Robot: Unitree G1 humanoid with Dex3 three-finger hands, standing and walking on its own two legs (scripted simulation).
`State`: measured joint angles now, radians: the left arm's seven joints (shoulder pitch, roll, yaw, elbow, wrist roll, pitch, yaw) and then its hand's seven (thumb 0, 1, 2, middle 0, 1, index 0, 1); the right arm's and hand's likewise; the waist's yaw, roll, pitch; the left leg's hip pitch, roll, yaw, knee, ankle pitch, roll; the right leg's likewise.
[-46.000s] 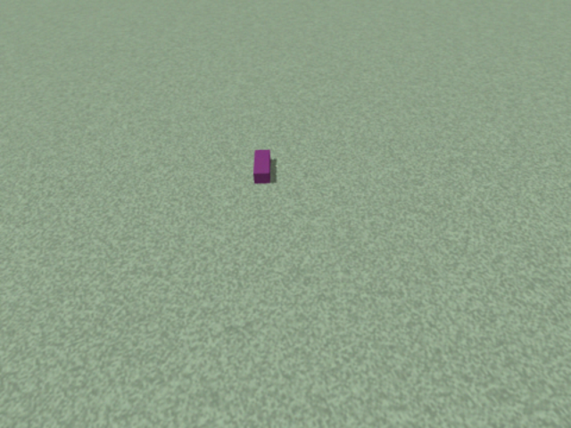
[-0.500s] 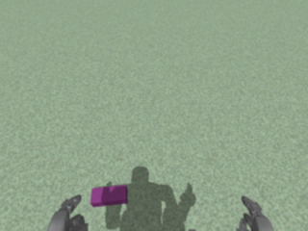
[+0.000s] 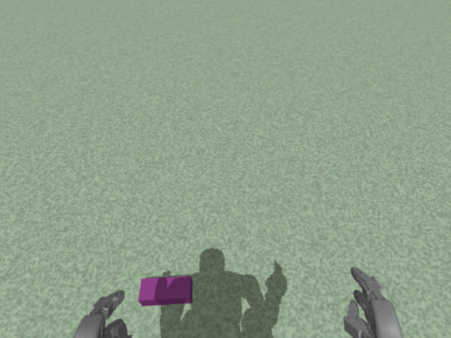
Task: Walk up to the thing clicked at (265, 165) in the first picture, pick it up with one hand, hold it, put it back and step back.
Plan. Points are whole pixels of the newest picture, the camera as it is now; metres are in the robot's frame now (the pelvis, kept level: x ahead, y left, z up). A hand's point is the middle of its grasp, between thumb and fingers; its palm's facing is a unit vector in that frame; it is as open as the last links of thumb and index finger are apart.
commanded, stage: home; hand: left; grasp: from above
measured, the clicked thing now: (166, 290) +0.45 +0.25 -0.68
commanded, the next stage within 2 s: stand in 1.58 s
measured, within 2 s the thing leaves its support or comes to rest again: neither
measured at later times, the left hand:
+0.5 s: hand out of the picture +0.16 +0.18 -0.05, palm faces +0.05 -0.98 -0.19, open 7.4 cm
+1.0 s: hand out of the picture +0.16 +0.18 -0.05, palm faces +0.04 -0.98 -0.20, open 7.4 cm
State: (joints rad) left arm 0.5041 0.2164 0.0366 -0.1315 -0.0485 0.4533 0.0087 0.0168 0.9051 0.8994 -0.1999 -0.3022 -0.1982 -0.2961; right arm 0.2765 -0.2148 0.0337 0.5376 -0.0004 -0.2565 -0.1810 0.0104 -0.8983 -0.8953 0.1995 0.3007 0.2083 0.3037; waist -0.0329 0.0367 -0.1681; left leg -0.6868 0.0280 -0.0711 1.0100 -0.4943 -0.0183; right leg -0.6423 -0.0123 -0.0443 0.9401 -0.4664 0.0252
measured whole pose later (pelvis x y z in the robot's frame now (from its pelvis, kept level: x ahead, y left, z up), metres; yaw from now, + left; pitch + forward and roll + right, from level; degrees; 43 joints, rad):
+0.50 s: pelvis +0.00 +0.00 +0.00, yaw +0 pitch +9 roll -3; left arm 0.50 0.22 0.04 -0.12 -0.05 0.46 0.01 0.02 0.91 0.90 -0.20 -0.30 -0.20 -0.30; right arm 0.30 -0.22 0.03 0.55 0.00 -0.26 -0.18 0.01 -0.90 -0.90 0.20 0.30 0.21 0.30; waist -0.04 0.04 -0.17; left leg -0.68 0.03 -0.06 1.01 -0.49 -0.02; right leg -0.64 -0.01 -0.04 0.94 -0.46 0.03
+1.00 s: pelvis +0.00 +0.00 +0.00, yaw +0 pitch +10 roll -3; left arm 0.51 0.23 0.03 -0.14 -0.05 0.46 0.01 0.02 0.91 0.90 -0.20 -0.30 -0.20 -0.30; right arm 0.30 -0.22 0.03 0.54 0.00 -0.26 -0.18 0.01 -0.90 -0.90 0.20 0.30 0.21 0.30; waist -0.03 0.04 -0.17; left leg -0.69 0.03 -0.06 1.02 -0.49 -0.02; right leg -0.65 -0.01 -0.04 0.95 -0.46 0.03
